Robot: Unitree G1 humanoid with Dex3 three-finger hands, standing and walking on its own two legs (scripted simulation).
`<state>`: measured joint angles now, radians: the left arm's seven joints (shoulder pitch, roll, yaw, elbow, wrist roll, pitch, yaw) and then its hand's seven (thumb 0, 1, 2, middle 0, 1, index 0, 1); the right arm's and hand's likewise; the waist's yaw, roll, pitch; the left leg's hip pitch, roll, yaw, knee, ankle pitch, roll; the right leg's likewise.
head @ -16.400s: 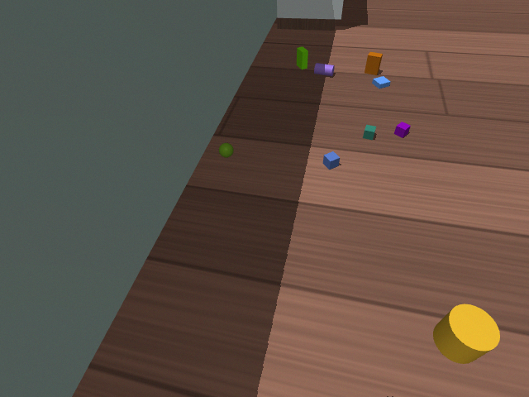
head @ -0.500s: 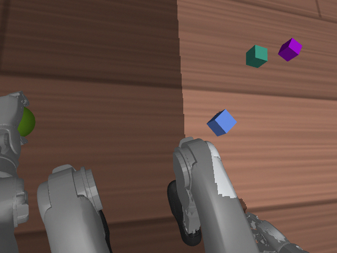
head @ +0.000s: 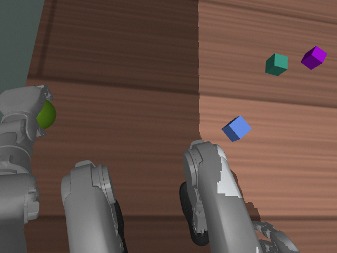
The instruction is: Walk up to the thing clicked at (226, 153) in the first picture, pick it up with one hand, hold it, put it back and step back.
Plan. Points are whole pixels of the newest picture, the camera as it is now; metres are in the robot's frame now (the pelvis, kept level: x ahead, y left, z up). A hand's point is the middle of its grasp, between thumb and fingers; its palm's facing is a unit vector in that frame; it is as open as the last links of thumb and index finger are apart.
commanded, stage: lift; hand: left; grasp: from above
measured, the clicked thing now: (37, 114) +0.47 +0.30 -0.17
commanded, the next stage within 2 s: hold in 1.70 s
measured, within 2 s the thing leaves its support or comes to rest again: neither
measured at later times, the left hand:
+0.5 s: hand (7, 119) +0.42 +0.30 -0.05, palm faces -0.44 -0.07 -0.90, open 10.6 cm
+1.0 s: hand out of the picture +0.35 +0.29 +0.15, palm faces -0.41 -0.12 -0.91, open 10.7 cm
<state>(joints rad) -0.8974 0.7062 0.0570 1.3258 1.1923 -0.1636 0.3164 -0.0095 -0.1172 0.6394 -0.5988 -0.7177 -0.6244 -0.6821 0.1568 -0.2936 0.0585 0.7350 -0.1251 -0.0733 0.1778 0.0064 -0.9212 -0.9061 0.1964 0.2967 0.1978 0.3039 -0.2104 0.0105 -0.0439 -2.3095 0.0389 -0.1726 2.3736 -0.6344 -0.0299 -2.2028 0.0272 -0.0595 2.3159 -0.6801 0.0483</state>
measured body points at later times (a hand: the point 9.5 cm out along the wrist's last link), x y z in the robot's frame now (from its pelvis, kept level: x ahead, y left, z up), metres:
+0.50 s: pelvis -0.01 +0.00 +0.07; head +0.19 +0.05 +0.47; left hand +0.44 +0.30 +0.00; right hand +0.09 -0.27 -0.05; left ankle +0.09 +0.14 -0.30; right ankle +0.10 -0.13 -0.30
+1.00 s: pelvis +0.01 +0.01 +0.23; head +0.14 +0.03 +0.66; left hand +0.37 +0.29 +0.20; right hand +0.16 -0.24 +0.11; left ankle +0.09 +0.14 -0.30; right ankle +0.10 -0.13 -0.30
